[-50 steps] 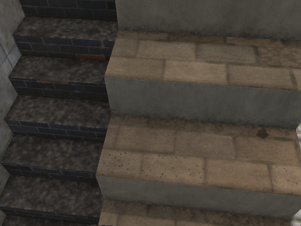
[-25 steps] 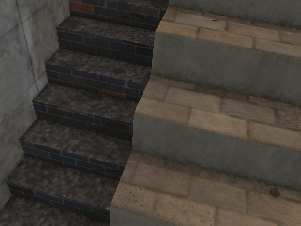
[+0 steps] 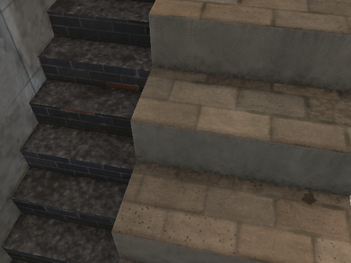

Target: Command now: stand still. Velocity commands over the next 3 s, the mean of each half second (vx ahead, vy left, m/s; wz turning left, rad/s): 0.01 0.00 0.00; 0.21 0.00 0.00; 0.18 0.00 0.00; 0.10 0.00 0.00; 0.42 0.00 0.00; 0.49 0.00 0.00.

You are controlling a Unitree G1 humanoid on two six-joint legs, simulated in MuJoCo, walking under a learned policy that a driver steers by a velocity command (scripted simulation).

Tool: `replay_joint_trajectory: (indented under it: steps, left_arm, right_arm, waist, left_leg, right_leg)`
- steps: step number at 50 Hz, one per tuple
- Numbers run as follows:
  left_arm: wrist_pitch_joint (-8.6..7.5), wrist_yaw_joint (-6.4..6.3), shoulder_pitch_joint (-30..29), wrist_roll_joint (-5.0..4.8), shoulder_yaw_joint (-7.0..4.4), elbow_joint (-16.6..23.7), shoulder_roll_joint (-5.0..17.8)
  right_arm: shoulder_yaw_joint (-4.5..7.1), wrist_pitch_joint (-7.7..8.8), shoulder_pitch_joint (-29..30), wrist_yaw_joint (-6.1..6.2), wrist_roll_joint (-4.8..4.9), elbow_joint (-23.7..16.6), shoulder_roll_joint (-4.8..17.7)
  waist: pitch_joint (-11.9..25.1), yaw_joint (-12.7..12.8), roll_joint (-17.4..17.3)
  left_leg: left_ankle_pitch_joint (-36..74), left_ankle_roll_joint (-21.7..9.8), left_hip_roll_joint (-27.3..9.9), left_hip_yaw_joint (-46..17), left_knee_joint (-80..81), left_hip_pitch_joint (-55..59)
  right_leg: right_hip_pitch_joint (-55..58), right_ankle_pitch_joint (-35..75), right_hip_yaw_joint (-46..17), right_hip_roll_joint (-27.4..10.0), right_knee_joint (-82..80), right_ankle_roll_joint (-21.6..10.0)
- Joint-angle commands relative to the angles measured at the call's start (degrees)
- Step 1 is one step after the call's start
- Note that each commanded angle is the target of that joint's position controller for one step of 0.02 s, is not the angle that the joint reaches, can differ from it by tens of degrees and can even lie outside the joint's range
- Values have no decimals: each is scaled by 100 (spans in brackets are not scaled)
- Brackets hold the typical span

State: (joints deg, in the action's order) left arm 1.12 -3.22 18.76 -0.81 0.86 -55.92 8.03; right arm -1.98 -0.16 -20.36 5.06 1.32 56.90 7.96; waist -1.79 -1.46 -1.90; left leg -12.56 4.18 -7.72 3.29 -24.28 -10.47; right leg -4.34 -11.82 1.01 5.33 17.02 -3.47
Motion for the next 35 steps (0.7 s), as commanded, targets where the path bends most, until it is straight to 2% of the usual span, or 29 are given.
replay_joint_trajectory:
  steps: [1,6,7,9,12,13,15,17,21,23,30,33,35]
  left_arm:
    - [-54,26,365,5,-128,78,585]
    - [-86,62,248,-9,-144,14,547]
    - [-99,69,234,12,-147,6,538]
    - [-81,88,202,11,-154,-23,561]
    - [-83,86,180,9,-156,-53,568]
    - [-108,74,202,8,-160,-54,582]
    - [-108,84,200,3,-156,-96,574]
    - [-150,80,227,19,-141,-119,553]
    - [-191,79,251,-10,-129,-162,570]
    - [-144,84,253,-5,-117,-163,548]
    - [-145,57,312,-4,-112,-180,579]
    - [-173,78,197,-37,-105,-124,573]
    - [-210,101,43,-101,-106,-52,606]
  right_arm:
    - [66,-3,-466,59,-12,-109,304]
    - [64,-48,-651,94,-19,-72,208]
    - [78,-47,-664,96,-31,-59,218]
    - [103,-68,-736,98,-26,-33,230]
    - [113,-78,-773,104,-32,-18,190]
    - [102,-67,-755,107,-44,-31,158]
    - [129,-76,-817,110,-46,-5,200]
    - [113,-83,-802,89,-70,-7,118]
    - [132,-101,-826,77,-84,-1,137]
    - [129,-108,-877,82,-106,11,110]
    - [153,-105,-849,71,-109,11,110]
    - [148,-86,-760,55,-67,40,39]
    - [147,-55,-637,32,-11,2,-1]
  waist:
    - [-299,27,192]
    - [-336,-10,144]
    - [-364,-9,133]
    - [-239,-23,110]
    - [-260,-26,60]
    - [-377,-13,44]
    - [-249,-38,2]
    - [-308,-34,1]
    - [-248,-51,-28]
    - [-288,-52,27]
    - [-244,-38,-39]
    - [-297,-17,-40]
    - [-379,-27,85]
  left_leg:
    - [312,-124,-123,112,233,-534]
    - [376,-103,-166,84,259,-539]
    - [460,-121,-182,28,296,-509]
    - [453,-119,-154,74,294,-489]
    - [537,-124,-169,68,334,-487]
    - [634,-131,-212,12,374,-491]
    - [648,-136,-188,51,385,-435]
    - [802,-153,-222,-19,415,-415]
    - [916,-165,-231,-40,448,-350]
    - [949,-179,-249,-51,492,-351]
    - [1137,-192,-259,-53,559,-273]
    - [544,-273,-117,38,602,-274]
    - [234,-339,28,206,442,-308]
  right_leg:
    - [216,1505,-593,-880,-336,211]
    - [272,1516,-599,-861,-405,199]
    - [274,1587,-610,-855,-406,168]
    - [419,1726,-575,-830,-382,164]
    - [432,1666,-566,-824,-384,141]
    - [349,1564,-589,-846,-411,121]
    - [452,1579,-577,-826,-404,100]
    - [410,1578,-602,-849,-403,77]
    - [446,1559,-606,-861,-375,37]
    - [488,1748,-599,-862,-356,47]
    - [509,1632,-589,-875,-332,15]
    - [376,400,-641,-801,-515,-79]
    - [222,-110,-661,-770,-539,-201]
